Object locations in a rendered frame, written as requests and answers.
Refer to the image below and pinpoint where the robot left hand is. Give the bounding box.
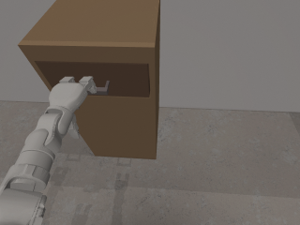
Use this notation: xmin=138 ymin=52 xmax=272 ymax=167
xmin=49 ymin=76 xmax=97 ymax=139

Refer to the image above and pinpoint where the robot left upper arm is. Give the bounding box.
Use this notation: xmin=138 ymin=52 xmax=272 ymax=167
xmin=0 ymin=187 xmax=47 ymax=225

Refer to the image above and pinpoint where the drawer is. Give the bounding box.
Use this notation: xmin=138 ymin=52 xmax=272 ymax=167
xmin=37 ymin=61 xmax=150 ymax=98

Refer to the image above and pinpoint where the handle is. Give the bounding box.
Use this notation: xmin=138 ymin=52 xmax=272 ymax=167
xmin=87 ymin=81 xmax=110 ymax=96

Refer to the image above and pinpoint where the cabinet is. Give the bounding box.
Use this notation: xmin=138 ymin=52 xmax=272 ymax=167
xmin=18 ymin=0 xmax=160 ymax=159

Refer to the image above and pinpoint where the left robot forearm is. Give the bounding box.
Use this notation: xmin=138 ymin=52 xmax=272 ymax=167
xmin=0 ymin=105 xmax=73 ymax=195

